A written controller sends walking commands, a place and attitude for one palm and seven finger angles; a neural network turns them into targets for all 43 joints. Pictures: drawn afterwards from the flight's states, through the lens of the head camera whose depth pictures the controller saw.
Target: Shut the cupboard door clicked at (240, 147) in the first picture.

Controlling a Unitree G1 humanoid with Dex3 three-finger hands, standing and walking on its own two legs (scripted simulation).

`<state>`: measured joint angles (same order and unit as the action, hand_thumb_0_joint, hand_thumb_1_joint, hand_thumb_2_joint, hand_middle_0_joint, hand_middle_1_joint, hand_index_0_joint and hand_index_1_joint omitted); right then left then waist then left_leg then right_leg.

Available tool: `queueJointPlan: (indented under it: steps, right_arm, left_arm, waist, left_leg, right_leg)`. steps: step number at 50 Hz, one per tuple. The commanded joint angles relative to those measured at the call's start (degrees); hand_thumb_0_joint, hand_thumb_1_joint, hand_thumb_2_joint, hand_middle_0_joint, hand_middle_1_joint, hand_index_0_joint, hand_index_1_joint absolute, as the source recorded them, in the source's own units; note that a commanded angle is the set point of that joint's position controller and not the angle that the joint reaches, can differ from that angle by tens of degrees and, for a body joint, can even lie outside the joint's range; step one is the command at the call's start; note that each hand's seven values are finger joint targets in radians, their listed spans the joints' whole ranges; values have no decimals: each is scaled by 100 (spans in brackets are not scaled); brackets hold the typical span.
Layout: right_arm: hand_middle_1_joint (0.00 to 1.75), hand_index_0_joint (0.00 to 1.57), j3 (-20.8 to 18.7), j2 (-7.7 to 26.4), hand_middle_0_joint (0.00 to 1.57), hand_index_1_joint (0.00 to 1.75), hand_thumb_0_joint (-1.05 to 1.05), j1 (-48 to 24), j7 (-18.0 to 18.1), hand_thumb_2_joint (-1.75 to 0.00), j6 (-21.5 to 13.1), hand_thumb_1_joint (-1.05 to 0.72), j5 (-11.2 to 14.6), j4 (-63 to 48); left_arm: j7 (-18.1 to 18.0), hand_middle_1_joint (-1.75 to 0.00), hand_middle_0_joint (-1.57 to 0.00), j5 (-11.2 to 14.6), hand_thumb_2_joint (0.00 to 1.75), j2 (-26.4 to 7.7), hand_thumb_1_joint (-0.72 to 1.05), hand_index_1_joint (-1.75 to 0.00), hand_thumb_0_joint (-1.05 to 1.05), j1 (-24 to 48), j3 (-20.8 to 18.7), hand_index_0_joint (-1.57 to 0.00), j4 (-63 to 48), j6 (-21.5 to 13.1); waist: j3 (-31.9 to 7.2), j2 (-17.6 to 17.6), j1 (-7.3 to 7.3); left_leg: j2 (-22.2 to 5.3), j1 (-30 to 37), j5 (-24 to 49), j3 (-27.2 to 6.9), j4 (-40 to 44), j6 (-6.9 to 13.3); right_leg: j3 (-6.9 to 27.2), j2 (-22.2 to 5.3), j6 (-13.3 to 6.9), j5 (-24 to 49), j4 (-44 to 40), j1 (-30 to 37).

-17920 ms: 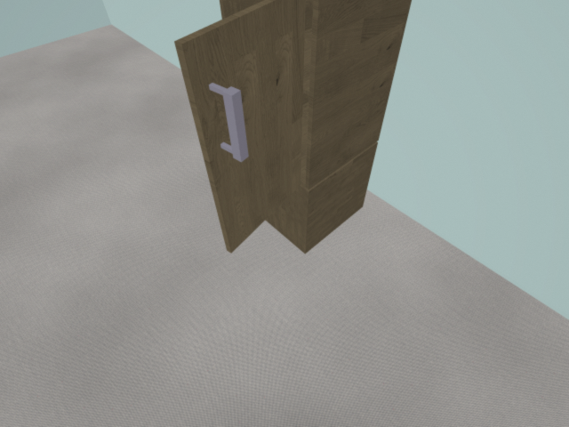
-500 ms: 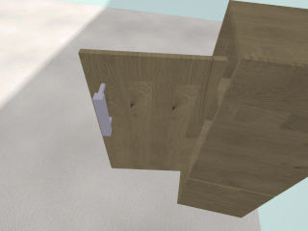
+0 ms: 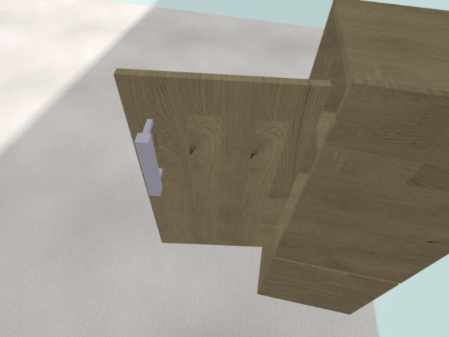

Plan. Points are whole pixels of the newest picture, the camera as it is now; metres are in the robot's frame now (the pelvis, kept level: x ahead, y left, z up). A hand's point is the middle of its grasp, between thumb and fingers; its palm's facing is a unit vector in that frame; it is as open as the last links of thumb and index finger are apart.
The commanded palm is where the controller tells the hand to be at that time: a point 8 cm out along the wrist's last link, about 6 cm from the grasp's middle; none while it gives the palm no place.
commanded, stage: look again from close up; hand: left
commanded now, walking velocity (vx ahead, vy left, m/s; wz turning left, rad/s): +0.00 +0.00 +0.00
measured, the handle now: (152, 159) +0.41 +0.17 +0.08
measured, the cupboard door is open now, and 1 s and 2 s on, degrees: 100 100 100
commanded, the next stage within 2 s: raise the hand and make a fist in 0.12 s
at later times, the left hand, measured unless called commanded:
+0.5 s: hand (144, 276) +0.21 +0.15 +0.02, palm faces +0.12 -0.99 -0.03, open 6.8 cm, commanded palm +0.11 +0.21 -0.05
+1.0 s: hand (149, 298) +0.18 +0.14 -0.01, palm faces -0.08 -1.00 -0.01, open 4.4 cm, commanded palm +0.14 +0.21 +0.01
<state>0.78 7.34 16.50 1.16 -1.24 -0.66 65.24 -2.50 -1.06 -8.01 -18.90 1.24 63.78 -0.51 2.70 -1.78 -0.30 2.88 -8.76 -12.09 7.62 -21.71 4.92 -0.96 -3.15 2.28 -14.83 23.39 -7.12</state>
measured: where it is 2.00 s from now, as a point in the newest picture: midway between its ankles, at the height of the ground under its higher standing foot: outside the picture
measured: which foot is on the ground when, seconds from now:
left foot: down 0.00-1.00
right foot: down 0.00-1.00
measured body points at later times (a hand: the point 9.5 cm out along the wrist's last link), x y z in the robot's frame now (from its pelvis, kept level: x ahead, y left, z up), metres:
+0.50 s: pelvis -0.03 -0.03 -0.03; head -0.03 -0.04 +0.42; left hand +0.20 +0.20 +0.03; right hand +0.12 -0.28 -0.12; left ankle +0.00 +0.06 -0.74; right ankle +0.00 -0.12 -0.74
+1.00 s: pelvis -0.01 -0.04 -0.07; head +0.04 -0.05 +0.38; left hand +0.18 +0.19 -0.01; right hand +0.19 -0.23 -0.15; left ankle +0.00 +0.06 -0.74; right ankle +0.00 -0.12 -0.74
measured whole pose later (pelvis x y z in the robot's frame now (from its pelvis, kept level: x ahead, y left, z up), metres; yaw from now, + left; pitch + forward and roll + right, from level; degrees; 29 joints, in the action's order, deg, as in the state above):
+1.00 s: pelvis -0.01 -0.04 -0.07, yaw +4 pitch +10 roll -1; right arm 2.8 10.4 12.6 2.5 -11.3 2.8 29.6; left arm 21.3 17.3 -15.3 -21.8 -6.9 -4.6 -11.1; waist -5.4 2.5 -1.2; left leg 0.6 -42.4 -26.6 0.6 -58.5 1.6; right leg -5.6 2.0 -3.6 -27.4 57.1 -40.4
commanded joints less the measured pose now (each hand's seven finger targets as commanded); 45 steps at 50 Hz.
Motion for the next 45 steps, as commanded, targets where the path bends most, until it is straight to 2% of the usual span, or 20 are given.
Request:
queueJointPlan:
  steps: [1, 10, 11, 12, 13, 14, 15, 17, 19, 21, 22, 23, 26, 29, 33, 35, 37, 40, 43, 45]
  right_arm:
    - [30, 20, -80, 621, 20, 30, 0, 396, 60, -90, -87, -90, 23, -126]
    - [30, 20, -73, 590, 20, 30, 0, 399, 59, -90, -82, -90, 23, -110]
    - [30, 20, -78, 940, 20, 30, 0, 45, -1, -90, -99, -90, 61, -534]
    - [30, 20, -332, 2060, 20, 30, 0, 635, 441, -90, -1113, -90, 188, -2419]
    - [30, 20, 57, 1351, 20, 30, 0, 247, 526, -90, -1676, -90, 403, -2183]
    - [30, 20, -38, 1418, 20, 30, 0, 57, 466, -90, -1892, -90, 251, -1903]
    - [30, 20, -63, 1102, 20, 30, 0, 60, 255, -90, -1917, -90, 297, -1660]
    - [30, 20, -202, 1376, 20, 30, 0, -110, 137, -90, -2070, -90, 352, -2364]
    - [30, 20, -294, 1496, 20, 30, 0, -273, 63, -90, -2147, -90, 255, -2674]
    - [30, 20, -355, 1471, 20, 30, 0, -420, -45, -90, -2094, -90, 160, -3038]
    - [30, 20, -454, 1441, 20, 30, 0, -497, -55, -90, -2023, -90, 159, -3146]
    - [30, 20, -499, 1475, 20, 30, 0, -650, -88, -90, -1971, -90, 125, -3359]
    - [30, 20, -634, 1547, 20, 30, 0, -891, -212, -90, -1729, -90, 256, -3995]
    - [30, 20, -578, 1460, 20, 30, 0, -1108, -220, -90, -1531, -90, 286, -4491]
    - [30, 20, -459, 1303, 20, 30, 0, -859, -128, -90, -1674, -90, 171, -4736]
    - [30, 20, -440, 1343, 20, 30, 0, -653, -25, -90, -1768, -90, 153, -4504]
    - [30, 20, -374, 1388, 20, 30, 0, -589, 44, -90, -1869, -90, 176, -4254]
    - [30, 20, -322, 1494, 20, 30, 0, -473, 181, -90, -1884, -90, 266, -4084]
    - [30, 20, -362, 1529, 20, 30, 0, -476, 258, -90, -1684, -90, 429, -4303]
    - [30, 20, -340, 1472, 20, 30, 0, -609, 266, -90, -1499, -90, 491, -4555]
  left_arm:
    - [-17, -30, -20, 24, 90, -453, 90, -30, 0, -486, -95, -20, -102, -54]
    - [-20, -30, -20, 20, 90, -442, 90, -30, 0, -492, -95, -20, -97, -62]
    - [-193, -30, -20, -90, 90, -618, 90, -30, 0, -427, -35, -20, -13, -167]
    - [-239, -30, -20, 682, 90, -3234, 90, -30, 0, 4426, -1773, -20, -9506, -1569]
    - [-322, -32, -22, 730, 90, -1121, 90, -32, 0, 813, -116, -22, -8063, -1182]
    - [-569, -34, -24, 867, 90, -1097, 90, -34, 0, 772, -329, -24, -7919, -903]
    - [-533, -36, -25, 835, 90, 260, 90, -36, 0, -883, 441, -25, -5939, -144]
    - [-435, -40, -29, 1009, 90, 242, 90, -40, 0, 94, 657, -29, -7192, -438]
    - [-213, -44, -33, 967, 90, -322, 90, -44, 0, -9, -69, -33, -6222, -950]
    - [307, -48, -36, 1168, 90, -129, 90, -48, 0, -1134, -402, -36, -5156, -1645]
    - [668, -50, -38, 1360, 90, -312, 90, -50, 0, -1516, -750, -38, -4877, -2079]
    - [1132, -52, -40, 1579, 90, -237, 90, -52, 0, -1769, -714, -40, -4932, -2509]
    - [2176, -58, -46, 1828, 90, -1135, 90, -58, 0, -1870, -1719, -46, -4830, -3145]
    - [2156, -64, -51, 1766, 90, -1624, 90, -64, 0, -1172, -1935, -51, -6323, -2909]
    - [1585, -72, -58, 1835, 90, -1580, 90, -72, 0, 56, -1629, -58, -8970, -3321]
    - [1484, -76, -62, 1828, 90, -1537, 90, -76, 0, 407, -1348, -62, -9651, -3714]
    - [1670, -80, -66, 1874, 90, -1061, 90, -80, 0, 314, -756, -66, -9220, -3915]
    - [2185, -86, -71, 1936, 90, -1086, 90, -86, 0, 238, -632, -71, -8157, -3562]
    - [2585, -92, -77, 1847, 90, -1287, 90, -92, 0, -395, -849, -77, -7247, -2344]
    - [2658, -96, -81, 1929, 90, -1609, 90, -96, 0, -708, -1369, -81, -7352, -1571]
  waist:
    - [179, 159, 35]
    - [281, 135, 33]
    - [399, 244, 6]
    - [-2191, 460, 1215]
    - [-2723, 2162, 380]
    - [-2464, 2084, 208]
    - [-1333, 1465, 235]
    - [-283, 1182, 375]
    - [248, -98, 453]
    - [123, -1390, 96]
    - [4, -2425, -64]
    - [-63, -2741, -182]
    - [-666, -1685, -419]
    - [-1139, 836, -603]
    - [-2083, 1658, -105]
    - [-2250, 1353, 179]
    - [-1795, 997, 480]
    - [-1344, 234, 659]
    - [-1357, -384, 325]
    - [-1948, -298, -62]
  left_leg:
    - [-943, 108, 568, -967, 566, -204]
    - [-929, 59, 555, -939, 553, -206]
    - [-1080, -407, 1929, -949, -390, -398]
    - [-851, 1684, 2864, -1412, -274, -552]
    - [-960, 2366, 3067, -1349, -159, -774]
    - [-979, 1766, 3166, -1379, 216, -1088]
    - [-938, 849, 2072, -1448, 391, -985]
    - [-687, -240, 22, -1359, -84, -704]
    - [-342, -1261, -771, -1236, -744, -532]
    - [-221, -2135, -1033, -1146, -1399, -545]
    - [-171, -2672, -1100, -998, -1784, -547]
    - [-100, -3073, -1092, -849, -2110, -569]
    - [88, -3686, -1208, -624, -2733, -606]
    - [153, -3549, -1240, -496, -2829, -489]
    - [-100, -2830, -1005, -881, -3087, -310]
    - [-190, -2769, -768, -1008, -3397, -268]
    - [-235, -2962, -754, -1121, -3666, -251]
    - [-277, -3468, -911, -1157, -3874, -219]
    - [-261, -3675, -1030, -1021, -3509, -199]
    - [-170, -3470, -656, -975, -3308, -215]
  right_leg:
    - [295, -346, -336, 609, -314, -468]
    - [321, -351, -345, 627, -353, -497]
    - [297, -420, -291, 1042, -203, -695]
    - [-451, 425, -213, 1578, 791, -947]
    - [-408, 588, -353, -159, 1448, -1271]
    - [-230, 533, -410, -524, 1366, -1323]
    - [-216, 314, -354, -757, 1455, -1674]
    - [-322, 241, -376, -313, 866, -1612]
    - [-254, 189, -416, -581, 404, -1936]
    - [-319, 213, -444, -1388, 904, -2606]
    - [-196, 212, -409, -1872, 1035, -2755]
    - [121, 136, -363, -2136, 1087, -2744]
    - [856, -154, -339, -1601, 1570, -2233]
    - [864, -41, -494, -2048, 1924, -2436]
    - [580, 248, -534, -1515, 2331, -3028]
    - [678, 328, -491, -1188, 2414, -3218]
    - [673, 338, -411, -912, 2461, -3545]
    - [782, 288, -234, -843, 2304, -3550]
    - [947, 140, -105, -1317, 1799, -2966]
    - [1166, -50, 43, -634, 1728, -2070]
